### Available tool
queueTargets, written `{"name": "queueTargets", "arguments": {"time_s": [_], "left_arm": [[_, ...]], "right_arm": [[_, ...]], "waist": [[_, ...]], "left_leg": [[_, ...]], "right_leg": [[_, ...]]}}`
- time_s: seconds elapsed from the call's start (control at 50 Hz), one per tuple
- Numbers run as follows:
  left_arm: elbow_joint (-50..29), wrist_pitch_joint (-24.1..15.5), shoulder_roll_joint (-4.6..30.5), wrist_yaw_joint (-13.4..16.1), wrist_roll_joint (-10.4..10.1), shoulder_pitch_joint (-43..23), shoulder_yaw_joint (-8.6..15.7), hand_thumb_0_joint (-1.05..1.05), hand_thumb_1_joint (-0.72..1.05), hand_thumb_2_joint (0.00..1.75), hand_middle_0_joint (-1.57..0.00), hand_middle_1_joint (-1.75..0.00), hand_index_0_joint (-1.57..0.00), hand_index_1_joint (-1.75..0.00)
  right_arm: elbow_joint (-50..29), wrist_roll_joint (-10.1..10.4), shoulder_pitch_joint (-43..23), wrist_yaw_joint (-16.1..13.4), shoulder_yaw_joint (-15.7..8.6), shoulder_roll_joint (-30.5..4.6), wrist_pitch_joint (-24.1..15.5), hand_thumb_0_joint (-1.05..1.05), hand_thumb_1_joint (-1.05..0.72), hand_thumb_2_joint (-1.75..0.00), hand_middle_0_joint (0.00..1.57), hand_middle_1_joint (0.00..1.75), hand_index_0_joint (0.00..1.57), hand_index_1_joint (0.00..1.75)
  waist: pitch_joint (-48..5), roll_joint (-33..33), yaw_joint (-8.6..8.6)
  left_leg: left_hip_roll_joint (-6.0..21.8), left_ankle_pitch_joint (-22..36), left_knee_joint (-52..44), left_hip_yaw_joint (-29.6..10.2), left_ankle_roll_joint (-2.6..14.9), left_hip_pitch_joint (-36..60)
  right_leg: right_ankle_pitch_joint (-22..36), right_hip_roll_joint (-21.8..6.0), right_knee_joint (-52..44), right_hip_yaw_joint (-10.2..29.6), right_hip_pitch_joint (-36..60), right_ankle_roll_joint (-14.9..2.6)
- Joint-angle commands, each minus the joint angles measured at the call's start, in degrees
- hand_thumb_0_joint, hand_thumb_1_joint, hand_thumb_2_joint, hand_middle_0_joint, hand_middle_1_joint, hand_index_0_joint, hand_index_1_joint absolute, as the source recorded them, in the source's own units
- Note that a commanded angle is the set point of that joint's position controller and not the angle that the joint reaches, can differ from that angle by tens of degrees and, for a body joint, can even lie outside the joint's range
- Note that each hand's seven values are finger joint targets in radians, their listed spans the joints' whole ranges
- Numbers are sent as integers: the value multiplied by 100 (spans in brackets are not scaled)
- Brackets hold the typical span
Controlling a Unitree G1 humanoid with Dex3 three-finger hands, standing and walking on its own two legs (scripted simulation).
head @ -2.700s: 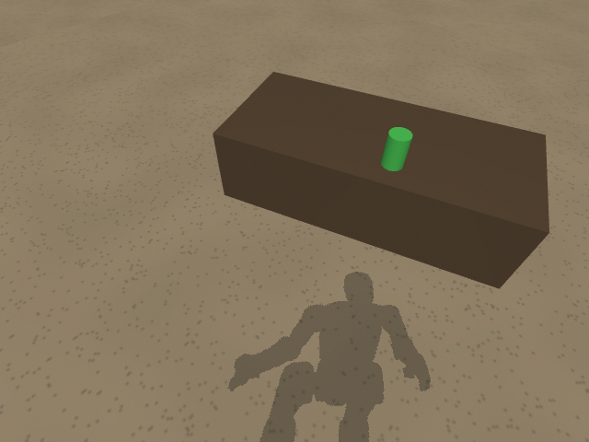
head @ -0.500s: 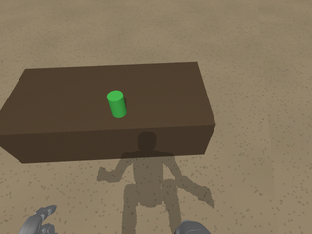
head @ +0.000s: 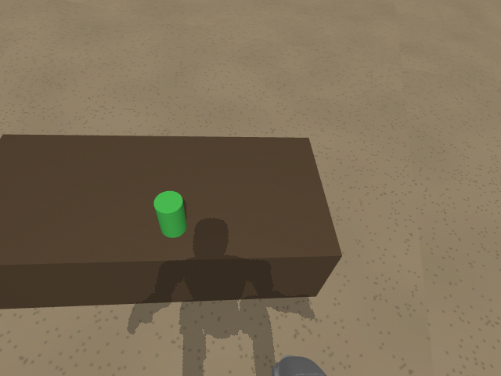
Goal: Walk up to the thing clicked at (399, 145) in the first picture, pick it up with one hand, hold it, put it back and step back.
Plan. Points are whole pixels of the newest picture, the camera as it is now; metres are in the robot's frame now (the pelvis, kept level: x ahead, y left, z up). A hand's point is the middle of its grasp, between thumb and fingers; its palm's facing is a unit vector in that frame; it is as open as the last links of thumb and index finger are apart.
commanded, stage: walk up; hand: left
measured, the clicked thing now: (171, 215) +0.61 +0.23 -0.34
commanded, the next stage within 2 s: stand in 1.64 s
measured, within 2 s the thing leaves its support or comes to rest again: neither
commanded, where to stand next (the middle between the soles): +0.19 +0.00 m, yaw +3 degrees
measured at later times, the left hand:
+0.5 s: hand (113, 350) +0.19 +0.24 -0.14, palm faces +0.02 -0.91 -0.42, open 7.4 cm
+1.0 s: hand (99, 364) +0.17 +0.26 -0.15, palm faces +0.05 -0.93 -0.37, open 7.4 cm
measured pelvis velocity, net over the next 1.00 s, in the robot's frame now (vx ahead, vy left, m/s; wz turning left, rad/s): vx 0.12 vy -0.01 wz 0.06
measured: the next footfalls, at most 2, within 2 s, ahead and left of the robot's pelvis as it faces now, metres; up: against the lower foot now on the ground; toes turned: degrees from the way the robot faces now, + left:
right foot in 0.18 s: +0.20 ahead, -0.15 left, +0.00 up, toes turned +1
left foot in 0.50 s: +0.18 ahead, +0.11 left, +0.00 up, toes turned +3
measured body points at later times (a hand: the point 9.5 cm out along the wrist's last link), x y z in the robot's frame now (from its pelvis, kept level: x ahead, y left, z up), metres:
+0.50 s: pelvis +0.11 -0.03 -0.02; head +0.14 -0.05 +0.43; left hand +0.19 +0.29 -0.12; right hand +0.19 -0.34 -0.15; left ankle +0.14 +0.11 -0.73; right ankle +0.16 -0.15 -0.73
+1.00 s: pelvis +0.12 -0.01 +0.00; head +0.13 -0.01 +0.45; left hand +0.17 +0.31 -0.13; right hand +0.25 -0.31 -0.12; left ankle +0.14 +0.11 -0.73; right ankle +0.16 -0.15 -0.73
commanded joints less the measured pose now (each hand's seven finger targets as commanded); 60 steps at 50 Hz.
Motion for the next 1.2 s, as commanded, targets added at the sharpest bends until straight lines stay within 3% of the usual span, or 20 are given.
{"name": "queueTargets", "arguments": {"time_s": [0.0,0.1,0.14,0.16,0.18,0.2,0.22,0.26,0.3,0.4,0.46,0.48,0.5,0.52,0.54,0.6,0.64,0.74,0.98,1.18], "left_arm": [[-496,-190,930,-48,0,-69,347,0,90,90,-20,-30,-20,-30],[-223,-266,742,143,4,84,320,0,90,90,-20,-30,-20,-30],[-97,-342,945,268,29,378,364,0,90,90,-20,-30,-20,-30],[-94,-388,1399,331,76,509,479,0,90,90,-20,-30,-20,-30],[-310,-405,1745,358,42,231,486,0,90,90,-20,-30,-20,-30],[-340,-357,1793,361,-11,88,473,0,90,90,-20,-30,-20,-30],[-351,-340,1641,380,-24,-11,448,0,90,90,-20,-30,-20,-30],[-353,-332,1420,437,-1,-341,358,0,90,90,-20,-30,-20,-30],[-335,-330,1313,442,26,-585,316,0,90,90,-20,-30,-20,-30],[-338,-245,1368,497,-19,-913,301,0,90,90,-20,-30,-20,-30],[-284,-143,1225,519,-77,-1051,198,0,90,90,-20,-30,-20,-30],[-279,-117,1069,516,-103,-988,156,0,90,90,-20,-30,-20,-30],[-223,-81,892,514,-151,-968,116,0,90,90,-20,-30,-20,-30],[-5,-36,926,545,-161,-975,152,0,90,90,-20,-30,-20,-30],[70,-37,909,541,-119,-925,133,0,90,90,-20,-30,-20,-30],[312,-118,1061,517,-52,-863,124,0,90,90,-20,-30,-20,-30],[308,-121,1349,508,-17,-1276,147,0,90,90,-20,-30,-20,-30],[559,-108,988,475,-42,-1416,2,0,90,90,-20,-30,-20,-30],[964,-112,903,426,-65,-1613,-69,0,90,90,-20,-30,-20,-30],[1080,-112,872,421,-35,-1763,-54,0,90,90,-20,-30,-20,-30]], "right_arm": [[-354,20,127,-109,-508,-1679,-46,0,-90,-90,20,30,20,30],[-403,89,-276,-123,-376,-1523,160,0,-90,-90,20,30,20,30],[-408,121,-142,-155,-193,-1051,253,0,-90,-90,20,30,20,30],[-428,155,56,-168,-74,-660,278,0,-90,-90,20,30,20,30],[-341,125,292,-218,-69,-731,390,0,-90,-90,20,30,20,30],[-186,109,131,-279,-260,-1279,455,0,-90,-90,20,30,20,30],[-97,121,84,-294,-273,-1353,453,0,-90,-90,20,30,20,30],[132,146,166,-309,-251,-1238,458,0,-90,-90,20,30,20,30],[377,109,346,-281,-229,-1120,490,0,-90,-90,20,30,20,30],[438,59,-115,-259,-236,-1038,540,0,-90,-90,20,30,20,30],[518,21,-239,-260,-309,-1136,491,0,-90,-90,20,30,20,30],[498,-31,-342,-267,-359,-1372,464,0,-90,-90,20,30,20,30],[365,-13,-825,-247,-412,-1683,456,0,-90,-90,20,30,20,30],[388,85,-1079,-220,-367,-1617,467,0,-90,-90,20,30,20,30],[366,56,-1194,-208,-321,-1533,481,0,-90,-90,20,30,20,30],[441,117,-1521,-219,-191,-1234,544,0,-90,-90,20,30,20,30],[599,112,-1267,-230,-189,-1212,593,0,-90,-90,20,30,20,30],[782,97,-1554,-185,-140,-1217,546,0,-90,-90,20,30,20,30],[1176,91,-1916,-163,-74,-1152,552,0,-90,-90,20,30,20,30],[1405,111,-1932,-159,-65,-1034,556,0,-90,-90,20,30,20,30]], "waist": [[83,1512,-113],[-161,1257,179],[-507,466,336],[-610,-916,376],[-518,-856,221],[-341,-445,291],[-326,-332,269],[-341,-426,118],[-475,-660,29],[-667,-758,23],[-704,-437,-108],[-767,100,-52],[-634,895,121],[-557,1131,191],[-611,1091,211],[-608,843,281],[-463,530,-19],[-574,636,100],[-533,600,98],[-665,352,78]], "left_leg": [[1207,-792,-1713,-1229,1174,175],[1008,805,-466,-726,897,-533],[547,347,754,-338,502,-877],[18,-869,2107,-32,201,-1463],[-226,-1881,2559,-548,43,-1740],[-79,-2017,2969,-891,72,-1618],[-7,-1925,3053,-1036,102,-1863],[130,-1491,2750,-1092,81,-1697],[96,-1245,2217,-897,-15,-1164],[-16,-711,1149,-434,-14,-435],[-93,224,187,-494,142,189],[346,749,-15,-1084,288,277],[965,578,-373,-2088,688,-193],[1238,374,-523,-2286,1049,-640],[1187,582,-440,-2181,1083,-695],[514,400,161,-1299,392,-809],[192,-234,370,-1034,176,-374],[588,-3,-356,-1497,446,-316],[492,-211,-1094,-1374,197,110],[397,544,-1217,-1120,90,565]], "right_leg": [[334,-321,-1032,-74,-272,116],[1400,127,-2334,-526,1281,105],[1371,152,-2849,-281,2196,-21],[1125,-1024,-3467,1405,2394,-294],[247,-2161,-4163,3185,1937,-960],[52,-2182,-4056,3269,1640,-1341],[503,-2008,-3890,2873,1864,-1388],[1024,-1554,-3619,1884,1678,-1045],[1877,-1310,-3347,1201,1370,-952],[3353,-1482,-2737,921,1049,-1022],[2567,-1260,-2260,773,571,-694],[2016,-1028,-1991,600,364,-462],[580,-301,-1571,86,286,-103],[-249,75,-1287,-159,869,-58],[-361,105,-1350,-121,1059,-54],[758,-437,-2484,510,1300,-214],[688,-933,-2858,1141,661,-506],[644,-308,-2620,335,1075,-130],[825,-468,-3406,323,1391,-29],[1375,-666,-3882,352,1680,37]]}}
